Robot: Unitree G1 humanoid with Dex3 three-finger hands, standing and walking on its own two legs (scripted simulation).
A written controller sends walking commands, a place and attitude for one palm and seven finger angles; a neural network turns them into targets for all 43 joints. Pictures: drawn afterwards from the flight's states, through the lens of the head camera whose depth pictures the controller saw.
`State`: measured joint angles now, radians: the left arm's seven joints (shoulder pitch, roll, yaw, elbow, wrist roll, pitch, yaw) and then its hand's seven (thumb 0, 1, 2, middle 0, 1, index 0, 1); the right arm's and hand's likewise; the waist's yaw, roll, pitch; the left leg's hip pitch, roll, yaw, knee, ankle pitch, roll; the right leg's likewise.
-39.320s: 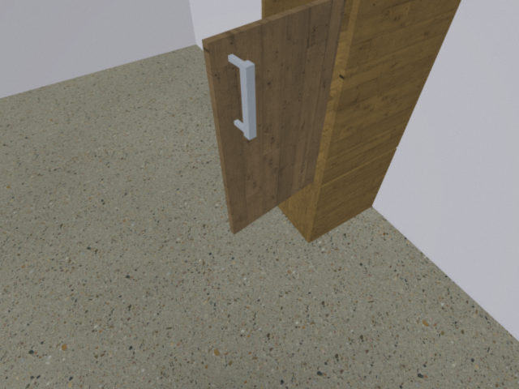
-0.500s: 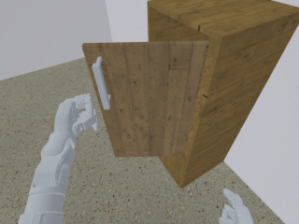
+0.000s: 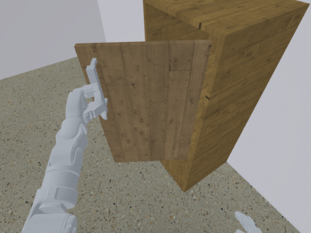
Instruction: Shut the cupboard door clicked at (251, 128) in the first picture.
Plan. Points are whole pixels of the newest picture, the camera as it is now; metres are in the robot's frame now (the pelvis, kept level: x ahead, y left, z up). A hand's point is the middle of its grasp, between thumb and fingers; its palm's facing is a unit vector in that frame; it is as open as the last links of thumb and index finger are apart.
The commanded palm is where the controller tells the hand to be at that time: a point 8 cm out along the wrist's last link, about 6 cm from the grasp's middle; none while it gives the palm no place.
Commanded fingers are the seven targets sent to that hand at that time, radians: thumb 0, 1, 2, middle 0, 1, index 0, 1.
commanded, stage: bring the fist close to the handle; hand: left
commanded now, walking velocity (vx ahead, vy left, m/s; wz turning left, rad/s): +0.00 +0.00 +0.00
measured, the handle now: (99, 87) +0.46 +0.19 +0.14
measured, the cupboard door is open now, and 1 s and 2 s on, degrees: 58 48 28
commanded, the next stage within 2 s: push the door shut along its arc in 0.24 s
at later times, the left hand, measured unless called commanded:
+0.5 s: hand (103, 107) +0.38 +0.16 +0.15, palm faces +0.12 -0.99 -0.02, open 3.1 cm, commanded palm +0.36 +0.21 +0.14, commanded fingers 0.00 0.90 0.90 -1.30 -1.50 -1.30 -1.50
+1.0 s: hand (111, 89) +0.45 +0.15 +0.15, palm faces -0.02 -1.00 -0.03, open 3.1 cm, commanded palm +0.44 +0.20 +0.14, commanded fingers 0.00 0.90 0.90 -1.30 -1.50 -1.30 -1.50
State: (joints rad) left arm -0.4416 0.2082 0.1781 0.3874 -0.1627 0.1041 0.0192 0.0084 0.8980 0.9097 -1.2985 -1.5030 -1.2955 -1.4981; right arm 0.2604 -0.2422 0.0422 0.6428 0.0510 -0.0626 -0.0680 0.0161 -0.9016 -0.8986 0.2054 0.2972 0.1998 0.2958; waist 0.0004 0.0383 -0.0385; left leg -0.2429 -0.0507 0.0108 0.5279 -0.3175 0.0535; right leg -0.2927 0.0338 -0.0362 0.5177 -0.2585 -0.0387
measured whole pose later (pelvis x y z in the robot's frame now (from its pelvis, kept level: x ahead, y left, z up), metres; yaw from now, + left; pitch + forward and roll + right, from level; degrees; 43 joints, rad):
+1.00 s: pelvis -0.02 -0.01 -0.01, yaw +1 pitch +7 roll +0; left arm -0.90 0.39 0.23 1.07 -0.16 -0.16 -0.19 0.01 0.91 0.92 -1.30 -1.50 -1.31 -1.50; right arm 0.35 -0.29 0.03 0.70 0.05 -0.09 -0.06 0.01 -0.90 -0.90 0.21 0.30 0.20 0.30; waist -0.09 0.03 -0.04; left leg -0.43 -0.05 -0.01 0.62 -0.31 0.04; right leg -0.46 0.03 -0.06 0.59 -0.25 -0.05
